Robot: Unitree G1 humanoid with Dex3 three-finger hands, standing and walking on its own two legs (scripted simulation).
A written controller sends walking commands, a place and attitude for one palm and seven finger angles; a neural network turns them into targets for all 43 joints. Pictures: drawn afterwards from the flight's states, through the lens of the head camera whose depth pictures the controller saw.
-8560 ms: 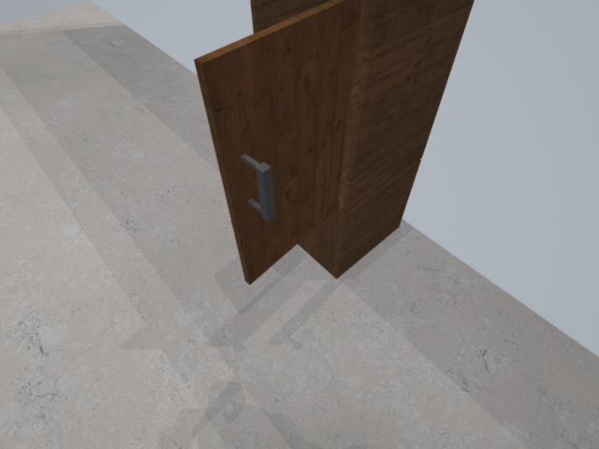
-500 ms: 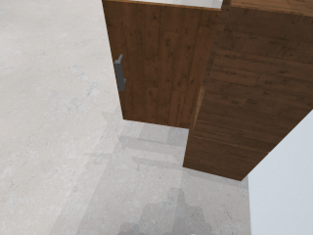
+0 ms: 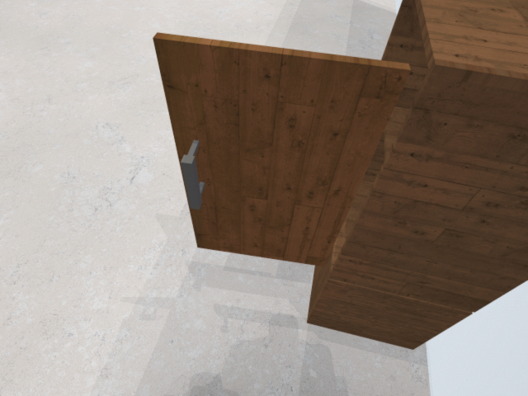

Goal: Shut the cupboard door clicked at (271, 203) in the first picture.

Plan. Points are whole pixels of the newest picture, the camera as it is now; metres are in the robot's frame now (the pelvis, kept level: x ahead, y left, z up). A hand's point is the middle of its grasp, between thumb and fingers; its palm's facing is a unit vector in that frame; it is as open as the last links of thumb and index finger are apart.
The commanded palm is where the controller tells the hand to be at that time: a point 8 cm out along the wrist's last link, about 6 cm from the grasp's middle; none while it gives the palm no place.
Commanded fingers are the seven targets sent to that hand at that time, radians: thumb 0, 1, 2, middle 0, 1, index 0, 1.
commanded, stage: come to a stop and stand still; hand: left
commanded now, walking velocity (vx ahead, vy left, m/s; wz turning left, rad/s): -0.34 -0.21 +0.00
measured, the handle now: (195, 176) +0.49 +0.17 +0.00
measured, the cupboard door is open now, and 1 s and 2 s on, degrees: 95 95 95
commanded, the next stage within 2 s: look again from close up in 0.96 s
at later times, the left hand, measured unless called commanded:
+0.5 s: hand out of the picture +0.06 +0.14 -0.17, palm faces +0.05 -0.98 -0.19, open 7.4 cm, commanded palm none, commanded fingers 0.00 0.90 0.90 -0.20 -0.30 -0.20 -0.30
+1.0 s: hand out of the picture +0.02 +0.19 -0.15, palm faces +0.00 -0.96 -0.28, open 7.4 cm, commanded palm none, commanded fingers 0.00 0.90 0.90 -0.20 -0.30 -0.20 -0.30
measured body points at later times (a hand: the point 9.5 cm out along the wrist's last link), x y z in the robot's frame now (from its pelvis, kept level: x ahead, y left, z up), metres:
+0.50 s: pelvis +0.01 -0.04 +0.00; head +0.03 -0.03 +0.45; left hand +0.05 +0.20 -0.15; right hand +0.05 -0.29 -0.15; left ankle -0.03 +0.07 -0.73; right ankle +0.00 -0.15 -0.73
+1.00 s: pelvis +0.00 -0.01 +0.01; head +0.01 -0.03 +0.46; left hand +0.03 +0.24 -0.13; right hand +0.04 -0.24 -0.16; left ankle -0.03 +0.07 -0.73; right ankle +0.00 -0.15 -0.73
